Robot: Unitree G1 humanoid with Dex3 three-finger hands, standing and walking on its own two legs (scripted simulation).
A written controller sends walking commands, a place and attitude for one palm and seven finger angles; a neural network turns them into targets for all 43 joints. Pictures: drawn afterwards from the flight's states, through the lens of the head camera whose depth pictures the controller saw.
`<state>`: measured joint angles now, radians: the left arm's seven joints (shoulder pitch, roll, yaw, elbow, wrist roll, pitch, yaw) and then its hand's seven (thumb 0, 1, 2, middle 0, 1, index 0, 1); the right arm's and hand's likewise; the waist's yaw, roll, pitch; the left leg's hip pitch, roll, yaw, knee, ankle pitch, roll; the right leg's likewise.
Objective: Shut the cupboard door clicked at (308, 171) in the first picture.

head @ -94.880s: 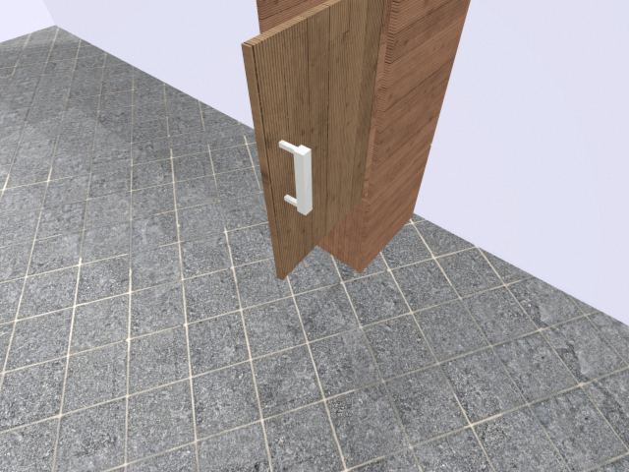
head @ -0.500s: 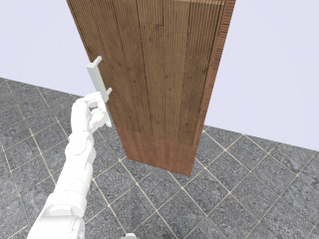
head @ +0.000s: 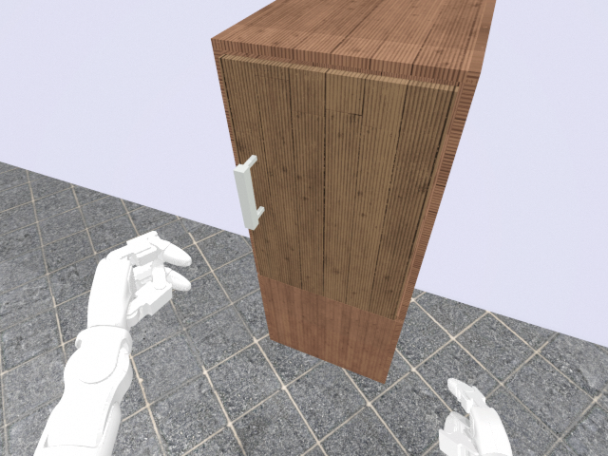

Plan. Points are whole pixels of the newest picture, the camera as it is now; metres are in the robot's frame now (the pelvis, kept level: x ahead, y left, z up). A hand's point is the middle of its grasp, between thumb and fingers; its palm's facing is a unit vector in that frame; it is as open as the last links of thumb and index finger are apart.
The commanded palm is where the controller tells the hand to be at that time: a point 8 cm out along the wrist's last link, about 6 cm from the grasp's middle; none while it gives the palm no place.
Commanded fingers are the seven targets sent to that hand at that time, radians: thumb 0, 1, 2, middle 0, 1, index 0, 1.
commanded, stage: draw the hand back to the body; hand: left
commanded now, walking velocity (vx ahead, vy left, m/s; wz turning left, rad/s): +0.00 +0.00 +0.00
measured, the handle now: (251, 192) +0.61 +0.16 -0.01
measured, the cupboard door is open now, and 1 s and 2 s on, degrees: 0 0 0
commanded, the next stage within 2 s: step back with the hand held close in 0.76 s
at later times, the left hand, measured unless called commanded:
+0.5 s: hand (31, 327) +0.19 +0.28 +0.17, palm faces +0.50 -0.75 -0.43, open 6.9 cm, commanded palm +0.15 +0.31 +0.18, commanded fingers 0.00 0.90 0.90 -0.20 -0.30 -0.20 -0.30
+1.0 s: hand (68, 315) +0.21 +0.26 +0.16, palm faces +0.44 -0.77 -0.46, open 7.4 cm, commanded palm +0.16 +0.29 +0.18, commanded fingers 0.00 0.90 0.90 -0.20 -0.30 -0.20 -0.30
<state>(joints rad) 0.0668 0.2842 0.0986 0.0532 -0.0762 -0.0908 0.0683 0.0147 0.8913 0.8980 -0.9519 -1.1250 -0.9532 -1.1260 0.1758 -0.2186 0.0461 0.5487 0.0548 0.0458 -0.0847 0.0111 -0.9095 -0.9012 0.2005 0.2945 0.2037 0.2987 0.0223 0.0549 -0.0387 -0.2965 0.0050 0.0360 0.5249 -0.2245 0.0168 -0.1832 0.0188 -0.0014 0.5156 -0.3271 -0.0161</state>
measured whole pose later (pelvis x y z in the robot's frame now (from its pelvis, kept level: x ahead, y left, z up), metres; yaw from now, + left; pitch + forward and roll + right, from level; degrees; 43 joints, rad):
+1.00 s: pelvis +0.02 -0.02 +0.01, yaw +0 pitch +0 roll -1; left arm 0.48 0.37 0.37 -0.34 -0.07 -0.12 0.10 0.01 0.88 0.90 -0.21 -0.31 -0.21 -0.31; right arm 0.18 -0.24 0.01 0.61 0.02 -0.02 -0.08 0.01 -0.91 -0.90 0.20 0.29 0.21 0.30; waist 0.05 0.09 -0.03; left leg -0.25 0.03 0.01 0.49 -0.23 0.01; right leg -0.10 0.05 -0.02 0.40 -0.29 -0.03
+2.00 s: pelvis -0.17 +0.04 -0.01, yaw +5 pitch +0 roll -5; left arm 0.42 0.46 0.44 -0.43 -0.05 -0.26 0.15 0.01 0.88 0.90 -0.21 -0.31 -0.21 -0.31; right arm 0.19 -0.20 -0.01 0.59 0.00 -0.08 -0.08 0.01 -0.91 -0.90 0.20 0.30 0.21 0.30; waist -0.03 0.05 0.01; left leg -0.55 0.04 0.05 0.50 -0.15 0.05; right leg -0.34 0.08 -0.01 0.67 -0.40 -0.01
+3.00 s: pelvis -0.43 +0.05 -0.01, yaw -5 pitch +1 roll +1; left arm 0.53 0.41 0.41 -0.49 -0.04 -0.16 0.17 0.02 0.89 0.90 -0.20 -0.31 -0.21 -0.31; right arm 0.26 -0.19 0.00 0.66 0.00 -0.10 -0.08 0.01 -0.91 -0.90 0.20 0.29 0.20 0.30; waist -0.06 -0.03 -0.04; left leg -0.38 0.05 0.07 0.63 -0.27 -0.02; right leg -0.17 0.01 -0.05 0.62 -0.48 -0.04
